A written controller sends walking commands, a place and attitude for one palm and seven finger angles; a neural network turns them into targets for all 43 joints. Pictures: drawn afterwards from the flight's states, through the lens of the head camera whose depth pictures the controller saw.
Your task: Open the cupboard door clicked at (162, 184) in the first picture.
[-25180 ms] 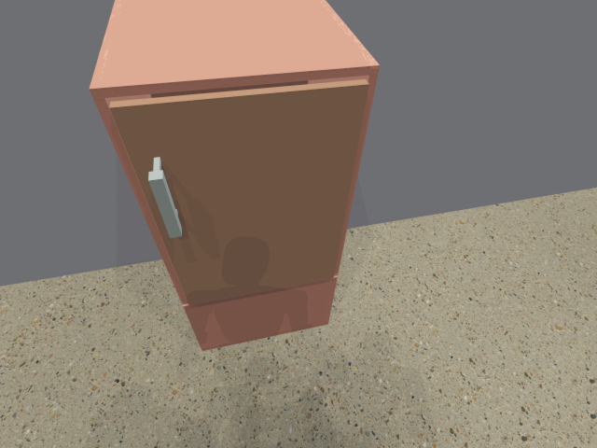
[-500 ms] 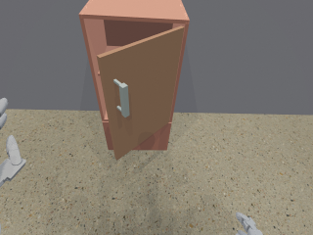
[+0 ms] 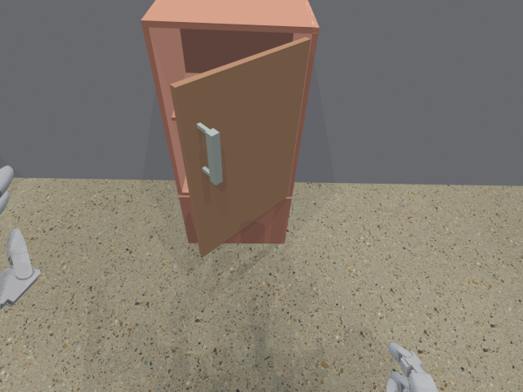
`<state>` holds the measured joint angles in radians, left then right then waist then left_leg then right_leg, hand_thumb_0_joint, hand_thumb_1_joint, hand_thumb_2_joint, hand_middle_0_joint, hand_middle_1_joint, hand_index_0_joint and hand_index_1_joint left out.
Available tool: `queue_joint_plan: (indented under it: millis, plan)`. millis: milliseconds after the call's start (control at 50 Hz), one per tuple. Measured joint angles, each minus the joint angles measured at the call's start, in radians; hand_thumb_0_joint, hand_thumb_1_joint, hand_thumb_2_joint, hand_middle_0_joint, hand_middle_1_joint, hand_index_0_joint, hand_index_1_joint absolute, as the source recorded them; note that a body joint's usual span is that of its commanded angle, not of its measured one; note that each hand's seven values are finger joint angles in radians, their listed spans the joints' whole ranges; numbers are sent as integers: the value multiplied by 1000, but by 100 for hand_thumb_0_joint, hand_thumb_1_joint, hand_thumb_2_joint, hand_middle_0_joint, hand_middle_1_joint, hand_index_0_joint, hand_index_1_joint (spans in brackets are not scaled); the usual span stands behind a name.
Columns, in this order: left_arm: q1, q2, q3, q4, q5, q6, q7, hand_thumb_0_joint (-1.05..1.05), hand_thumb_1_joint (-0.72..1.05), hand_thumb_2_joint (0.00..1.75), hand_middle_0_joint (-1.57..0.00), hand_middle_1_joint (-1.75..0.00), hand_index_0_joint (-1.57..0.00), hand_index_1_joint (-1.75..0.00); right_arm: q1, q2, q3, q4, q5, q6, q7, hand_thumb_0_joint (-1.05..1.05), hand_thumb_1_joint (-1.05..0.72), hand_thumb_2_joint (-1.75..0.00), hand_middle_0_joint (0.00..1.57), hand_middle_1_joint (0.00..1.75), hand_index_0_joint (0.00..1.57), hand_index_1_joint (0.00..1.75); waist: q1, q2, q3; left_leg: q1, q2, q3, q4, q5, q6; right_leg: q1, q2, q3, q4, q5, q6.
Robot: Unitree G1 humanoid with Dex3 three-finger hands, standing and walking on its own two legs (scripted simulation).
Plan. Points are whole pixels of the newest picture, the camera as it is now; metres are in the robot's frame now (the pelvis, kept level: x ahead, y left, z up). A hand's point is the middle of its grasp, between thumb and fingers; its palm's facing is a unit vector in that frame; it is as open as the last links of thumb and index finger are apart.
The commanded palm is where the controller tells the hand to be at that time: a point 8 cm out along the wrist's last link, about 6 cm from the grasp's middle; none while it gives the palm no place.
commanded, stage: stop stepping back and stand still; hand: left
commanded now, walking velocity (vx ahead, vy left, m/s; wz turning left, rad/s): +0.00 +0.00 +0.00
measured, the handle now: (209, 154) +0.61 +0.15 +0.01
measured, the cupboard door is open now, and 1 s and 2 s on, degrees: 43 43 43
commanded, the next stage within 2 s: let the arm hang, fingers relaxed in 0.04 s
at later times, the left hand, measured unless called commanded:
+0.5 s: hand out of the picture +0.05 +0.18 -0.18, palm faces +0.01 -0.98 -0.17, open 7.2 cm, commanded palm none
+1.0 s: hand out of the picture +0.11 +0.24 -0.15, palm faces +0.07 -0.94 -0.33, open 7.4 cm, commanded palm none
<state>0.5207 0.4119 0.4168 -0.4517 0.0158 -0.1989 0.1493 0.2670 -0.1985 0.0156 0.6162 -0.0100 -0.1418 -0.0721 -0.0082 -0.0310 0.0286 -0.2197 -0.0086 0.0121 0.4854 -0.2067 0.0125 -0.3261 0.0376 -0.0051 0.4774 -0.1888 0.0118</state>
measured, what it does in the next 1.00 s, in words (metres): stands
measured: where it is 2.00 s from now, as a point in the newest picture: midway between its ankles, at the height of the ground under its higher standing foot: outside the picture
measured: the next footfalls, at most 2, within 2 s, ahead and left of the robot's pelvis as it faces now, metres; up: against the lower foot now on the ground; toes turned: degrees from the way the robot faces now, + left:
none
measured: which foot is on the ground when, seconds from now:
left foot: down 0.00-1.00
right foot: down 0.00-1.00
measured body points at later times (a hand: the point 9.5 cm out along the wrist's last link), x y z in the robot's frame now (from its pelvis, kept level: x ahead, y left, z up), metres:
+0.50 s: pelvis +0.00 +0.00 -0.01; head +0.03 +0.02 +0.44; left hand +0.05 +0.23 -0.17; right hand +0.03 -0.28 -0.14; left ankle +0.02 +0.12 -0.74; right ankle +0.11 -0.09 -0.73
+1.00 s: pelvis +0.05 +0.01 +0.01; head +0.05 -0.01 +0.46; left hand +0.10 +0.29 -0.12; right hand +0.09 -0.24 -0.15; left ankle +0.02 +0.12 -0.74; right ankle +0.11 -0.09 -0.74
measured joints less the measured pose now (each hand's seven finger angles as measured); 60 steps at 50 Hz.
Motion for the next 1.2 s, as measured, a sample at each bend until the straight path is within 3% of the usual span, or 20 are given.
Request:
queue_joint_plan:
  millis: [80,160,220,300,440,540,620,740,880,1200]
  plan:
    - [6,0,14,14,1,-17,-2,1,88,89,-21,-31,-21,-30,-2,-2,1,12,-1,1,5,2,-90,-90,20,30,21,30,9,8,-1,-3,-2,3,36,-29,-6,11,3,6,-12,94,-36]
    - [-29,-26,-28,99,9,-23,-20,1,89,89,-21,-31,-21,-30,-14,-23,-13,51,-3,-5,27,1,-90,-90,20,30,21,30,19,44,-23,-59,5,-8,109,-103,7,-10,7,-8,-20,93,-56]
    - [-170,-24,-161,402,21,78,-94,0,89,90,-20,-30,-20,-30,-46,-82,-29,135,-7,44,78,1,-90,-90,20,30,21,30,10,89,-52,-105,5,-36,150,-81,12,-76,-15,-46,59,79,-59]
    - [-268,-84,-289,820,30,219,-142,0,90,90,-20,-30,-20,-30,-75,-107,-33,206,-27,114,93,1,-90,-90,20,30,21,30,-13,79,-41,-136,-21,-23,196,-104,-1,-134,-38,-27,162,11,-53]
    - [-260,-199,-417,1222,25,265,-163,1,90,89,-20,-30,-20,-30,-4,-82,-32,280,-28,155,86,1,-90,-90,20,30,21,30,-21,-12,36,-104,-18,-26,165,-102,11,-104,-30,-26,131,30,-64]
    - [-252,-194,-397,1373,13,251,-150,0,95,89,-21,-30,-21,-30,70,-55,-30,363,-30,170,75,1,-91,-90,20,30,20,30,2,-32,52,-72,-3,-45,99,-72,-11,-64,-16,-40,65,5,-61]
    - [-243,-163,-384,1453,7,225,-149,0,94,89,-21,-30,-21,-30,88,-42,-29,414,-22,171,67,1,-90,-90,20,30,20,30,19,-20,56,-32,-7,-44,54,-57,-18,-20,-20,-39,2,89,-62]
    - [-262,-137,-372,1539,4,218,-140,0,92,89,-20,-30,-20,-30,59,-35,-33,441,-18,167,66,1,-90,-90,20,30,20,30,17,37,29,12,-5,-45,9,-55,-6,23,-17,-37,-34,63,-60]
    - [-329,-128,-369,1564,2,201,-135,0,91,89,-20,-30,-20,-30,-2,-29,-26,458,-18,148,69,1,-90,-90,20,30,20,30,18,63,17,54,-12,-36,-44,-41,-7,51,-23,-26,-65,76,-50]
    - [-435,-164,-390,1565,1,179,-137,0,90,89,-20,-30,-20,-30,-93,-66,-25,490,-16,135,62,1,-90,-90,20,30,20,30,4,39,21,140,-11,-29,-131,-35,-7,111,-22,-17,-99,57,-46]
